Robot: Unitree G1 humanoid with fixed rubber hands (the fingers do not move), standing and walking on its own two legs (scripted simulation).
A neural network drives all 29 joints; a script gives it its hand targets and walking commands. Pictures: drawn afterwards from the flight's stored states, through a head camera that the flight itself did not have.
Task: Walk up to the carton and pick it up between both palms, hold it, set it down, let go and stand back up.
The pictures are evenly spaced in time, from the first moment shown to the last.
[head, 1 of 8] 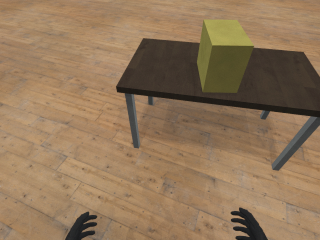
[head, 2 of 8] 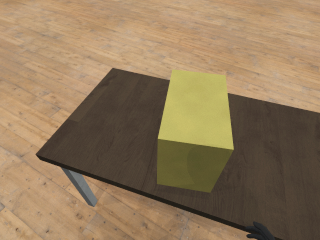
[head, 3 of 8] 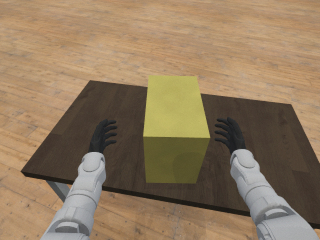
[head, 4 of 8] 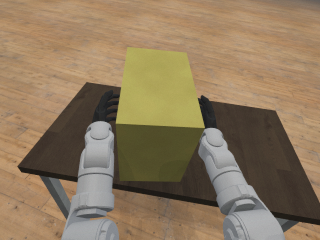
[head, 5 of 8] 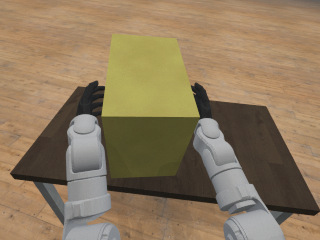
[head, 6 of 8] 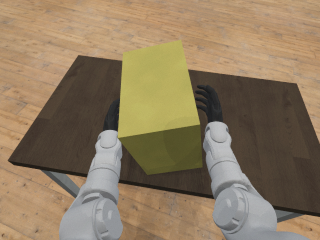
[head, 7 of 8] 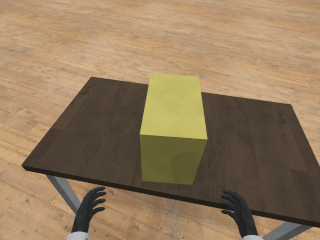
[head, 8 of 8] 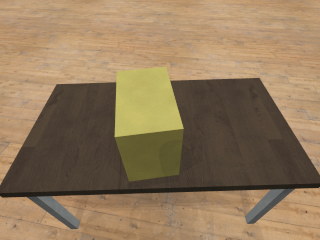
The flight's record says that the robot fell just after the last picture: no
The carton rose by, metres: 0.22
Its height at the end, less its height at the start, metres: +0.00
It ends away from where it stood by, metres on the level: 0.02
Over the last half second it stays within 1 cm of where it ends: yes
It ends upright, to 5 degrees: yes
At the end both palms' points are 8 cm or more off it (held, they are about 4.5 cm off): yes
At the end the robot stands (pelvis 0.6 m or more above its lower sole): yes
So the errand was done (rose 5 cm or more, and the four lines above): yes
